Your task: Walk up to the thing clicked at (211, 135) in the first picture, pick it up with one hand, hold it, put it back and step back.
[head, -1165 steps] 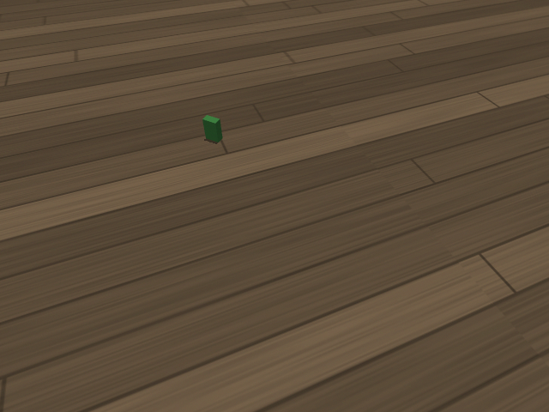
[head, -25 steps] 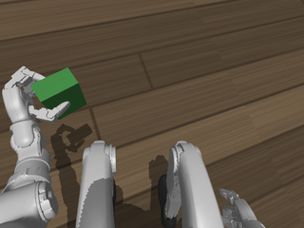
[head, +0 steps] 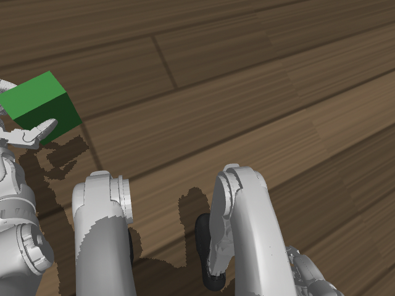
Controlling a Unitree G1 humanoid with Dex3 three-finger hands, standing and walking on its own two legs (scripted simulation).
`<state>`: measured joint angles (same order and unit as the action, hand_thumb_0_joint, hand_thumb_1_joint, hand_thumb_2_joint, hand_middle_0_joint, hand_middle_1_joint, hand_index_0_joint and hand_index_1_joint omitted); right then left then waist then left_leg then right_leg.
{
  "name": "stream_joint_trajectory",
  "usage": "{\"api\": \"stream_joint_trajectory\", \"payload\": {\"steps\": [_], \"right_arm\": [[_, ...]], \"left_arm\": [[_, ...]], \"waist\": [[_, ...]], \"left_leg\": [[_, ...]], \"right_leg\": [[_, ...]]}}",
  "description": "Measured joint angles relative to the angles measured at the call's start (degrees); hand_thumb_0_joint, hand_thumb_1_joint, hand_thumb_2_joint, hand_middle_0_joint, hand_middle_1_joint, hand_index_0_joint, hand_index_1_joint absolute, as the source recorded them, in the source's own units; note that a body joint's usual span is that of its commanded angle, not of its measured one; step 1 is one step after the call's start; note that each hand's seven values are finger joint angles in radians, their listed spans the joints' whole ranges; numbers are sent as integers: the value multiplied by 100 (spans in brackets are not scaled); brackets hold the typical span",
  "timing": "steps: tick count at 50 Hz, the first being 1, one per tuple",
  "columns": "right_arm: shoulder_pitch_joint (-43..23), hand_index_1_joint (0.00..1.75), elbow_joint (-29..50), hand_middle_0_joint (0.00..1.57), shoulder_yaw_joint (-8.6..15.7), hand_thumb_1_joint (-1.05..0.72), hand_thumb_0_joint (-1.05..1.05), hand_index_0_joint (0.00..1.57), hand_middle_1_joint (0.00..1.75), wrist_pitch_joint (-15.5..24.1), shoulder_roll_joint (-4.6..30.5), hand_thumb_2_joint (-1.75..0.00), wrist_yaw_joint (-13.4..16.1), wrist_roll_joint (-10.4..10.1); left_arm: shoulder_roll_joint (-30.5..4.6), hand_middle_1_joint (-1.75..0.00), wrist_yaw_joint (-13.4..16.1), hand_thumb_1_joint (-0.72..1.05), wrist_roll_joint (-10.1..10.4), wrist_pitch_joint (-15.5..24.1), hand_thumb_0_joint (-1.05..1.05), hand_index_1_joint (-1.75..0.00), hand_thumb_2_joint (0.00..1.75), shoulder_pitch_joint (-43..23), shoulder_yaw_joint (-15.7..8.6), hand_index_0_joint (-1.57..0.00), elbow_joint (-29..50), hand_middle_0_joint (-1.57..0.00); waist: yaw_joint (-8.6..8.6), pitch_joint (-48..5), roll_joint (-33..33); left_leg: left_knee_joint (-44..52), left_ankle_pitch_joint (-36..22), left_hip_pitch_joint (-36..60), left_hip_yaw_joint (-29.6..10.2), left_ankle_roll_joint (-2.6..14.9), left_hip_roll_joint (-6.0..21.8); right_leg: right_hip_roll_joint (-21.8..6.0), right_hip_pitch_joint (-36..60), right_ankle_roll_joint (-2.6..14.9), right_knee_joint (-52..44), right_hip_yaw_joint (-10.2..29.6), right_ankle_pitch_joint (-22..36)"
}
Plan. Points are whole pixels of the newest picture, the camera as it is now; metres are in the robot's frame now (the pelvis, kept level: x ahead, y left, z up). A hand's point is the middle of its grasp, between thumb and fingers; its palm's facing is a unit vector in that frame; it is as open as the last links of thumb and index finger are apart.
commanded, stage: crouch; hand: left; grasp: from the side
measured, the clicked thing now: (46, 111) +0.44 +0.27 -0.09
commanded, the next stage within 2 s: lower in 0.36 s
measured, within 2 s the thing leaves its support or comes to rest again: neither
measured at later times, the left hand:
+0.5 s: hand (30, 120) +0.43 +0.31 -0.13, palm faces +0.39 -0.92 -0.02, open 9.1 cm
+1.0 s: hand (43, 126) +0.44 +0.31 -0.19, palm faces +0.39 -0.92 -0.02, open 9.0 cm
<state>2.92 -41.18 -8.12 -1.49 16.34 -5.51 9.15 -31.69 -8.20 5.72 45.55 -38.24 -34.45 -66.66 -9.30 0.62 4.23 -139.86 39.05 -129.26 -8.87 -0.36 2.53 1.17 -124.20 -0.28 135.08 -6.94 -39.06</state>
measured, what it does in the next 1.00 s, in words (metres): stands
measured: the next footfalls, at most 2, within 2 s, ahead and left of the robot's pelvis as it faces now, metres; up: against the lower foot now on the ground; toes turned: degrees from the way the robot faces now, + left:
none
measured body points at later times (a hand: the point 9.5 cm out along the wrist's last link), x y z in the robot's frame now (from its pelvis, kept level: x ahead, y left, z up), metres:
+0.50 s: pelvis +0.00 +0.00 -0.02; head +0.23 +0.11 +0.35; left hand +0.41 +0.36 -0.12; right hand +0.13 -0.27 -0.11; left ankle +0.08 +0.13 -0.29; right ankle +0.11 -0.11 -0.29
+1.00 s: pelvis +0.00 +0.01 -0.04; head +0.25 +0.15 +0.31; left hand +0.41 +0.36 -0.19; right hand +0.13 -0.26 -0.10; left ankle +0.08 +0.13 -0.29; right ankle +0.11 -0.11 -0.29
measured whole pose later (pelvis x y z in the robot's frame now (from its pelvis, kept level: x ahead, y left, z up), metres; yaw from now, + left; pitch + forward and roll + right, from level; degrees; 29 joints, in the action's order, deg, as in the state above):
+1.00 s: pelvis +0.00 +0.01 -0.04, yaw -6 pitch +18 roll -14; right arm -6.1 -36.4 -21.5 -2.3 19.9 -7.2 17.1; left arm -44.7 -5.3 6.1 55.9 -36.5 -37.4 -76.1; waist -13.1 13.2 12.3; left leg -150.6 41.4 -129.5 -17.1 -0.4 2.1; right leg 3.3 -121.4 -2.1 139.8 -13.0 -38.6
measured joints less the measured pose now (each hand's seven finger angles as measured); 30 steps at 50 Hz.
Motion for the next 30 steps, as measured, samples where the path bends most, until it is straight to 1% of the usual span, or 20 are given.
{"api": "stream_joint_trajectory", "payload": {"steps": [5,11,18,23,27,30], "right_arm": [[-86,30,12,20,-82,-91,0,21,30,-31,45,-90,-13,74],[-182,30,61,20,-199,-91,0,21,30,-46,122,-90,-42,147],[-304,30,150,20,-324,-91,0,21,30,-94,178,-90,-84,233],[-362,30,188,20,-426,-90,0,21,30,-111,193,-90,-100,282],[-395,30,209,20,-513,-90,0,21,30,-109,204,-90,-106,323],[-450,30,234,20,-616,-90,0,21,30,-97,228,-90,-116,355]], "left_arm": [[-95,-125,-39,-45,-14,31,-1,-126,96,58,-1,-93,93,-93],[-155,-125,-40,-44,99,94,-1,-125,95,100,-63,-93,91,-93],[-259,-125,-5,-43,71,157,-1,-126,95,201,-99,-92,58,-92],[-330,-126,19,-43,106,232,-1,-126,95,249,-140,-92,23,-92],[-433,-126,40,-42,116,307,-1,-126,94,246,-142,-92,-77,-92],[-557,-125,76,-42,154,394,-1,-126,94,208,-116,-92,-320,-92]], "waist": [[-19,130,40],[-51,251,76],[-84,414,145],[-106,491,212],[-133,533,258],[-172,596,292]], "left_leg": [[-166,29,-92,-92,0,-17],[-336,91,-130,-189,-9,-30],[-500,110,-151,-301,-29,-37],[-590,107,-162,-369,-35,-42],[-650,115,-165,-411,-28,-42],[-697,123,-162,-443,-11,-36]], "right_leg": [[8,-41,-16,103,-72,-16],[22,-37,-28,209,-147,-57],[44,-36,-30,312,-232,-40],[59,-30,-37,361,-282,-14],[73,-13,-53,383,-313,-5],[91,8,-75,394,-336,4]]}}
